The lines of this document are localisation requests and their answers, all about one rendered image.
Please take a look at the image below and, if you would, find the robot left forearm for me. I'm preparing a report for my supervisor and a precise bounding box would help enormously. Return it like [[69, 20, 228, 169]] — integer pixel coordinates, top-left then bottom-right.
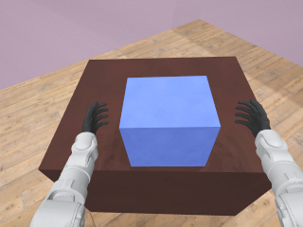
[[29, 131, 98, 227]]

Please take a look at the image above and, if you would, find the left robot upper arm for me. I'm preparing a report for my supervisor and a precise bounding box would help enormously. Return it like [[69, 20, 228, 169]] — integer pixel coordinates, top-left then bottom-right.
[[33, 200, 86, 227]]

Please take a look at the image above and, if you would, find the robot right forearm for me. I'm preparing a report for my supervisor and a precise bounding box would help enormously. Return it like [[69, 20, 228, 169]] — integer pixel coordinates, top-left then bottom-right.
[[255, 130, 303, 197]]

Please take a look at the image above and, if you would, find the carton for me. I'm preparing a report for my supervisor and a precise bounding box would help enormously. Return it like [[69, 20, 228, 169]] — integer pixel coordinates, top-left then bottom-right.
[[119, 76, 221, 166]]

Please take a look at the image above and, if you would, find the robot right hand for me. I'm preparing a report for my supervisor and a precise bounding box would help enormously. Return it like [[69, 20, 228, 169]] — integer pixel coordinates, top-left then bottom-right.
[[235, 98, 271, 138]]

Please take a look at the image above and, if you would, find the pedestal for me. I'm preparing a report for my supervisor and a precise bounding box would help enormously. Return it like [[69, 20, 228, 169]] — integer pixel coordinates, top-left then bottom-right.
[[38, 56, 272, 217]]

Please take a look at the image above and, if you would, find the right robot upper arm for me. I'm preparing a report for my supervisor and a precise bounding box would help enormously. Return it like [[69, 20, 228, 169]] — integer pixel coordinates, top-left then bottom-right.
[[275, 191, 303, 227]]

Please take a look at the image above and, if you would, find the robot left hand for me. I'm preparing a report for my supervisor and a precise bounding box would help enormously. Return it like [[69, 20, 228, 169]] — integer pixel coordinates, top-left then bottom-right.
[[81, 101, 109, 135]]

